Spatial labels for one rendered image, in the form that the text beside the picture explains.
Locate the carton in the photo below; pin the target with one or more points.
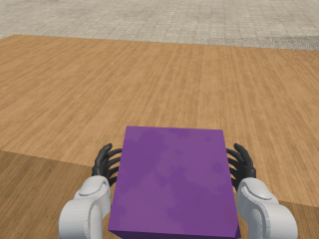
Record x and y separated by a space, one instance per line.
174 183

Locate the robot left forearm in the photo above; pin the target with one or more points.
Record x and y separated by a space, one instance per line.
82 217

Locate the left robot hand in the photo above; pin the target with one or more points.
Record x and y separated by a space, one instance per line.
102 163

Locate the right robot hand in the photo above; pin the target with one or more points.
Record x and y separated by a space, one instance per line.
244 165

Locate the robot right forearm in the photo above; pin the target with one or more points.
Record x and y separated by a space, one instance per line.
265 217

